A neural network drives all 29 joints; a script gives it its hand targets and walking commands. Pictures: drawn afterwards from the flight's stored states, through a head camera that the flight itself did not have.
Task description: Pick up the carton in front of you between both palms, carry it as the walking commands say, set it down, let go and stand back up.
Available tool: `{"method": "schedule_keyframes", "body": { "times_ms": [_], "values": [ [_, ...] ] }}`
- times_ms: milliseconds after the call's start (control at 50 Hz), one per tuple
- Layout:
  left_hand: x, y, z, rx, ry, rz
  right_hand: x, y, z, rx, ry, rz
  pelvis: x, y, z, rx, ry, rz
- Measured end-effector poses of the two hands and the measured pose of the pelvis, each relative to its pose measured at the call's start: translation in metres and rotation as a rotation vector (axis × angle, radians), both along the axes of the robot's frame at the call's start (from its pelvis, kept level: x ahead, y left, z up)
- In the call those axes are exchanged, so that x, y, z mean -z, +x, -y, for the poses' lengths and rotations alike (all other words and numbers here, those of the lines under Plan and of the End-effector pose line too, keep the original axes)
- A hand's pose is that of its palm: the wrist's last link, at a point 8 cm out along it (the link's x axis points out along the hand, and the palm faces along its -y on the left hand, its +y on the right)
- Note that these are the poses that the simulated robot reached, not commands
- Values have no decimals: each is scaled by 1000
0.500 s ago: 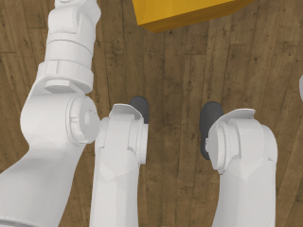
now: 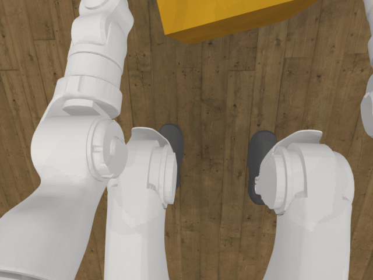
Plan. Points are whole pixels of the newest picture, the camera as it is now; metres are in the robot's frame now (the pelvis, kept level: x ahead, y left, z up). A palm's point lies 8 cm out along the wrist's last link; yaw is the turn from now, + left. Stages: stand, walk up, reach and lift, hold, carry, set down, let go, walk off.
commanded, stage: reach and lift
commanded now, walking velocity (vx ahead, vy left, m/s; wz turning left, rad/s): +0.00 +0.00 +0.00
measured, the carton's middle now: out of the picture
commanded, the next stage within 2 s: none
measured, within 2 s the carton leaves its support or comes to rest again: leaves its support in 0.42 s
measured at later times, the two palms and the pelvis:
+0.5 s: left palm out of the picture +0.56 +0.11 -0.15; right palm out of the picture +0.57 -0.19 -0.16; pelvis +0.01 +0.00 +0.00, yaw -1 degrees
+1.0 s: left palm out of the picture +0.51 +0.11 +0.04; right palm out of the picture +0.51 -0.19 +0.04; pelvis -0.01 +0.01 +0.10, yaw -5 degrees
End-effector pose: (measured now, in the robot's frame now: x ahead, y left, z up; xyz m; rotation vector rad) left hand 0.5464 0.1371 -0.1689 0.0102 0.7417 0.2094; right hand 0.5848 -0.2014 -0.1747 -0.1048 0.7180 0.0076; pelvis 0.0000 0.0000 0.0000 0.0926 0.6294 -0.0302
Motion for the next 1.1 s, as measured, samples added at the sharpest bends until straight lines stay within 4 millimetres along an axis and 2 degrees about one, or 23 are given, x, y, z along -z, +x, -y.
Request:
{"method": "schedule_keyframes", "body": {
  "times_ms": [100, 220, 360, 440, 500, 560, 700, 800, 960, 1100],
  "values": [
    [0, 3, 19, 33, -34, 2, -1, 0, -14, -24, 13, -3, -3, -4, 0, 1, -1, 14],
    [-1, 6, 21, 4, -33, -16, -4, 3, -16, -37, -9, -29, -1, -3, 1, 3, -1, 29],
    [-5, 12, 17, 4, -38, -24, -2, -2, -16, -44, 31, -38, 5, 6, 3, 1, -7, 1],
    [-11, 13, 20, -7, -42, -12, -3, -6, -14, -29, 20, -32, 5, 11, 4, 2, -6, -21],
    [-22, 10, 24, -19, -38, 7, -11, -12, -13, -6, 3, -27, 2, 13, 3, 8, -6, -40],
    [-41, 3, 28, -38, -47, 37, -33, -18, -12, 26, -3, -9, -4, 13, 1, 17, -9, -61],
    [-112, -18, 35, -24, -71, 79, -117, -39, -4, 87, 24, 27, -34, 5, -8, 50, -17, -92],
    [-155, -31, 36, -4, -63, 58, -162, -56, -4, 105, 22, 6, -61, -3, -12, 63, -21, -106],
    [-199, -41, 29, 7, -50, 59, -204, -69, -10, 114, 19, 8, -96, -9, -15, 63, -28, -121],
    [-233, -43, 28, 22, -51, 75, -234, -79, -11, 138, 32, 24, -123, -1, -15, 58, -36, -130]
  ]
}}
